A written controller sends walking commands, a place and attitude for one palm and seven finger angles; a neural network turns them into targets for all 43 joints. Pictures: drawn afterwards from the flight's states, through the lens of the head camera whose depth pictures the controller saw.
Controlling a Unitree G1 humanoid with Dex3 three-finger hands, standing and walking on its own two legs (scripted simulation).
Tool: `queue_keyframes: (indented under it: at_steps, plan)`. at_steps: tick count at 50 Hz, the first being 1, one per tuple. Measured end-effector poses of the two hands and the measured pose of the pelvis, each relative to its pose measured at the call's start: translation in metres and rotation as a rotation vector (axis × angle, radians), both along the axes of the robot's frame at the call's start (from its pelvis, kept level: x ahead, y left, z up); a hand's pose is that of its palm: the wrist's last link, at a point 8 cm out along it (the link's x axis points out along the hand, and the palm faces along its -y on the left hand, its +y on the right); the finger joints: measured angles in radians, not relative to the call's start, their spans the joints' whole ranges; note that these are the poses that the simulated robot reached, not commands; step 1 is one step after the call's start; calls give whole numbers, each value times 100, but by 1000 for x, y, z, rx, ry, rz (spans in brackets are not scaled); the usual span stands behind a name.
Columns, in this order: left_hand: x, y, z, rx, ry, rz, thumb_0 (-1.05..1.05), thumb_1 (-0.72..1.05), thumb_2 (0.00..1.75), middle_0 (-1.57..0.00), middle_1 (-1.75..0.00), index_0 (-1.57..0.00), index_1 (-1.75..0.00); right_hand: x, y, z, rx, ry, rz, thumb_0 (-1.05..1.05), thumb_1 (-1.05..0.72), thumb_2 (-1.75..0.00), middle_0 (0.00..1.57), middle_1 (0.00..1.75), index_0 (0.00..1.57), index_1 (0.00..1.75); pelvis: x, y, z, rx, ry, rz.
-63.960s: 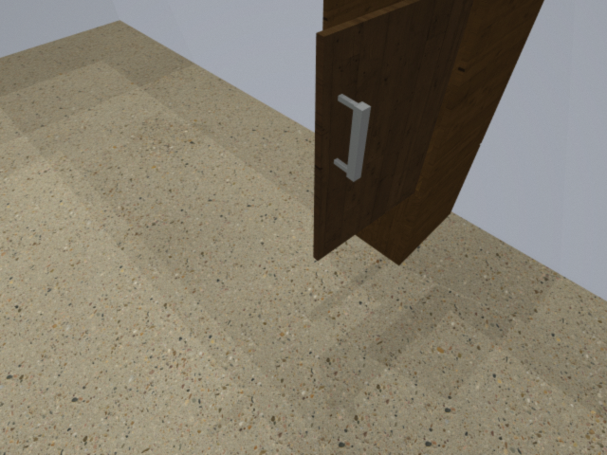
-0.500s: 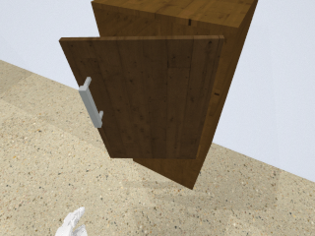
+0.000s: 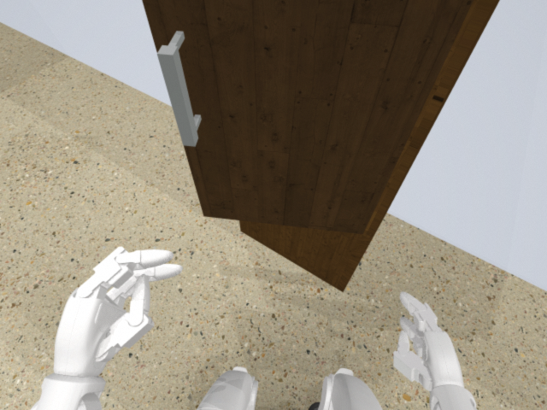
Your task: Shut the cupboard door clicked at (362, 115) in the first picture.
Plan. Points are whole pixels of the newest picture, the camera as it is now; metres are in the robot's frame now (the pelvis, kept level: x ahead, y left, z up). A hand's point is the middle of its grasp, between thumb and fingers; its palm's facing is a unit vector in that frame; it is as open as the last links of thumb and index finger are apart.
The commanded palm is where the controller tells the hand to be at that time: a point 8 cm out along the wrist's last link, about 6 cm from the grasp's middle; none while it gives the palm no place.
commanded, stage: raise the hand and make a fist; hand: left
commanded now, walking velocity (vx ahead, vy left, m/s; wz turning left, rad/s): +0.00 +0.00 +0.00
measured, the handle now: (184, 93) +0.53 +0.21 +0.15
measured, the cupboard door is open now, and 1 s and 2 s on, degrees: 26 26 26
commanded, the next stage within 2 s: bring the fist close to the handle in 1.30 s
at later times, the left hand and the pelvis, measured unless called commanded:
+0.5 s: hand (146, 281) +0.24 +0.18 +0.10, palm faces -0.07 -1.00 -0.06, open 3.2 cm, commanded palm +0.21 +0.25 +0.12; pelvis +0.03 +0.02 +0.03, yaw -1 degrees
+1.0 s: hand (131, 220) +0.28 +0.19 +0.17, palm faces +0.03 -1.00 -0.06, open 3.1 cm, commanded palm +0.25 +0.24 +0.15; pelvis +0.05 +0.00 +0.06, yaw -1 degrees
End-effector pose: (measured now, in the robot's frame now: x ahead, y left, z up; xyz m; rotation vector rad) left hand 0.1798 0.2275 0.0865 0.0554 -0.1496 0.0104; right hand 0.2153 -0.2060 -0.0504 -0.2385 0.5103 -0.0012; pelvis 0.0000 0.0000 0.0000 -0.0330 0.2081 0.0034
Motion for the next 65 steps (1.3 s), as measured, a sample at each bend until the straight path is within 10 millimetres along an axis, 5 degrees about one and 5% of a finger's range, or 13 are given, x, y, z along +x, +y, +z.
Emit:
queue_keyframes:
  at_steps: [5,12,16,21,28,34,41,48,51,57,65]
  plan:
    - [28,-9,-2,-11,181,-126,1,90,90,-69,-83,-69,-83,-44,18,-13,93,137,-100,2,-90,-90,20,30,20,30,3,10,12,5,-9,-21]
    - [19,22,7,-21,255,49,2,90,90,-82,-97,-82,-97,-76,3,-2,32,209,-179,2,-90,-90,21,30,20,30,15,18,27,12,-20,-36]
    - [18,30,22,-6,127,83,2,90,90,-89,-105,-89,-105,-70,-12,4,-40,197,-142,2,-90,-90,20,30,20,30,18,21,26,2,-20,-21]
    - [32,12,20,-7,133,-45,1,91,90,-98,-115,-98,-115,-48,-20,16,-70,129,-140,2,-90,-90,20,30,20,30,21,24,26,-3,-26,-17]
    - [47,21,35,-2,169,-2,2,90,90,-111,-129,-111,-129,-17,-10,40,-27,42,-146,2,-90,-90,20,30,20,30,33,20,38,2,-47,-26]
    - [53,27,57,2,101,53,1,90,90,-121,-140,-122,-140,-2,3,42,5,46,-75,2,-90,-90,20,30,20,30,40,16,45,-1,-60,-10]
    - [67,14,49,3,198,-32,1,90,90,-128,-147,-128,-147,-6,-1,37,16,87,-81,2,-90,-90,20,30,20,30,43,10,51,7,-75,-12]
    - [77,22,82,11,80,32,2,90,90,-130,-149,-130,-149,-17,-15,38,11,112,-106,2,-90,-90,20,30,20,30,46,4,58,13,-99,-12]
    - [79,18,79,-6,101,12,1,90,90,-130,-149,-130,-150,-21,-22,38,9,119,-115,2,-90,-90,20,30,20,30,45,2,60,16,-103,-13]
    - [74,4,54,-32,229,-31,1,90,90,-130,-150,-130,-150,-26,-34,43,-10,111,-141,2,-90,-90,20,30,20,30,41,-1,62,25,-108,-24]
    - [65,11,75,-11,77,38,2,90,90,-130,-150,-130,-150,-25,-34,46,-17,95,-117,2,-90,-90,20,30,20,30,36,-4,61,23,-121,-17]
